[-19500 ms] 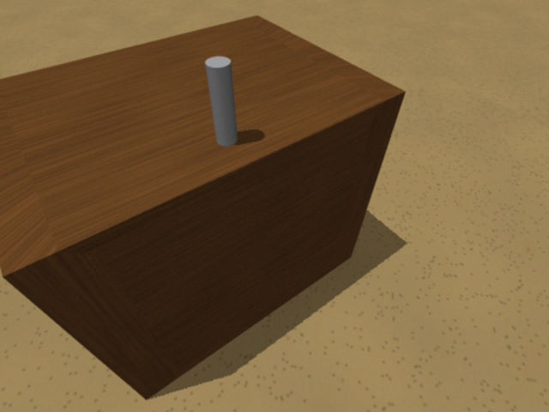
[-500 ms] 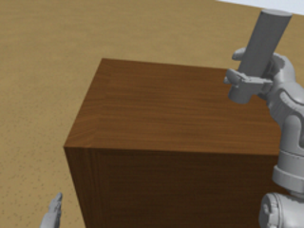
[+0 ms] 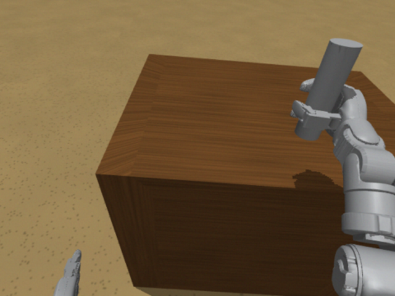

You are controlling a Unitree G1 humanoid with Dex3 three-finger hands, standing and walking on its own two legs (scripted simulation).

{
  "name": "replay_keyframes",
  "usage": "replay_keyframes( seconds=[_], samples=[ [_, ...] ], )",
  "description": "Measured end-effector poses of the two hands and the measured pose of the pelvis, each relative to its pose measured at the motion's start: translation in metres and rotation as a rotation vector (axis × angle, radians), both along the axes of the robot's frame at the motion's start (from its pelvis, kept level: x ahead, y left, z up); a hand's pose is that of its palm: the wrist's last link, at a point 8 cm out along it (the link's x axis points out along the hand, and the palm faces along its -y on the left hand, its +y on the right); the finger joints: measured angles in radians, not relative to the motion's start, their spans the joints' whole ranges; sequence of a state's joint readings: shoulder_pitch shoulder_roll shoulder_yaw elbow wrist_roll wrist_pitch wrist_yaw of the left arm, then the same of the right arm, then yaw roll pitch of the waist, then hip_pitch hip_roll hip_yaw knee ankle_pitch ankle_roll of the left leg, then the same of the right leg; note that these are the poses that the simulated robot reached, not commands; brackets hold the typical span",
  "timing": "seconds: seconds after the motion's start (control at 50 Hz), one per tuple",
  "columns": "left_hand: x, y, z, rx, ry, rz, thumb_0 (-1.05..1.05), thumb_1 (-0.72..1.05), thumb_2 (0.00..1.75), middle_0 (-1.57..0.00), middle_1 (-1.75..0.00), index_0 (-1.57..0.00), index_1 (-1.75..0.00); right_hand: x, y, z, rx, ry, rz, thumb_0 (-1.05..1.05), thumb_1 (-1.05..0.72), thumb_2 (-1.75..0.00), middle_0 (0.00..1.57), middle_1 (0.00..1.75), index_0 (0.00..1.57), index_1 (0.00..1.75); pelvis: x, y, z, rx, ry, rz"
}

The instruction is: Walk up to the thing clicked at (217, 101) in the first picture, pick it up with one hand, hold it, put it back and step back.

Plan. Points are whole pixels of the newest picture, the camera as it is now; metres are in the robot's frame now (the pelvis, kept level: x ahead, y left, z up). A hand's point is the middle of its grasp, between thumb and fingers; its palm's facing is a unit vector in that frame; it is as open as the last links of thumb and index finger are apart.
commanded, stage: crouch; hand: right
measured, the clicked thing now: (323, 94) +0.41 -0.19 +0.27
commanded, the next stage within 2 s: lower in 0.46 s
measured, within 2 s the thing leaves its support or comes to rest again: rests again in 1.64 s
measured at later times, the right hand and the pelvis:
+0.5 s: hand (301, 112) +0.45 -0.19 +0.20, palm faces +0.15 +0.99 -0.02, open 6.5 cm; pelvis +0.02 +0.00 +0.00, yaw +0 degrees
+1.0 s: hand (289, 132) +0.46 -0.18 +0.14, palm faces +0.13 +0.99 +0.01, open 6.5 cm; pelvis +0.02 +0.00 +0.00, yaw +1 degrees
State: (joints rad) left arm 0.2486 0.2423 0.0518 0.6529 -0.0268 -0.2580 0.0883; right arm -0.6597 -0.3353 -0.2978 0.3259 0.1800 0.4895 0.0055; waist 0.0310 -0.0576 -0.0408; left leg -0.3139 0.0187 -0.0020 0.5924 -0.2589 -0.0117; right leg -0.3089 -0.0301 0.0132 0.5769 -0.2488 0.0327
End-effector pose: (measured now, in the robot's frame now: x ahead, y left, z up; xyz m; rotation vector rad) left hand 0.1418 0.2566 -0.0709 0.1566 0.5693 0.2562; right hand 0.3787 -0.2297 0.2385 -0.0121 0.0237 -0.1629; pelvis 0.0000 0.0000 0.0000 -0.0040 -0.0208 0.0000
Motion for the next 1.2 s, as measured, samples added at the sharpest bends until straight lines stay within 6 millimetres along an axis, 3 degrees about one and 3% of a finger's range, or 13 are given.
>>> replay_keyframes(
  seconds=[0.3, 0.6, 0.7, 0.88, 1.2],
  samples=[
    [0.009, -0.004, 0.004, -0.010, -0.004, -0.002, -0.01, -0.52, 0.05, -0.06, -0.06, -0.06, -0.05, 0.025, -0.005, -0.026, 0.000, 0.006, 0.006, 0.01, 0.00, -1.19, 0.96, 1.15, 0.92, 1.15, 0.009, 0.001, 0.001, -0.001, 0.035, 0.006],
    [0.018, 0.002, 0.005, 0.013, 0.027, 0.015, -0.01, -0.53, 0.05, -0.06, -0.06, -0.06, -0.05, 0.044, -0.008, -0.040, 0.000, -0.010, 0.021, 0.01, 0.00, -1.18, 0.97, 1.14, 0.92, 1.14, 0.019, 0.000, 0.001, -0.001, 0.064, 0.007],
    [0.019, 0.004, 0.007, 0.015, 0.030, 0.024, -0.01, -0.53, 0.05, -0.06, -0.05, -0.06, -0.05, 0.047, -0.009, -0.050, 0.006, -0.003, 0.021, 0.01, 0.00, -1.18, 0.96, 1.15, 0.92, 1.15, 0.020, -0.001, 0.001, -0.001, 0.071, 0.007],
    [0.013, 0.002, 0.005, 0.018, 0.066, 0.034, -0.01, -0.54, 0.05, -0.06, -0.05, -0.05, -0.05, 0.048, -0.007, -0.087, 0.012, 0.030, 0.029, 0.01, -0.01, -1.17, 0.96, 1.15, 0.92, 1.15, 0.018, -0.003, -0.002, 0.000, 0.088, 0.012],
    [0.004, -0.005, 0.001, 0.014, 0.097, 0.050, -0.01, -0.53, 0.05, -0.06, -0.05, -0.05, -0.05, 0.050, -0.008, -0.107, 0.008, -0.002, 0.028, 0.01, -0.01, -1.17, 0.96, 1.15, 0.92, 1.15, 0.011, -0.007, -0.006, 0.007, 0.110, 0.017]
  ],
)
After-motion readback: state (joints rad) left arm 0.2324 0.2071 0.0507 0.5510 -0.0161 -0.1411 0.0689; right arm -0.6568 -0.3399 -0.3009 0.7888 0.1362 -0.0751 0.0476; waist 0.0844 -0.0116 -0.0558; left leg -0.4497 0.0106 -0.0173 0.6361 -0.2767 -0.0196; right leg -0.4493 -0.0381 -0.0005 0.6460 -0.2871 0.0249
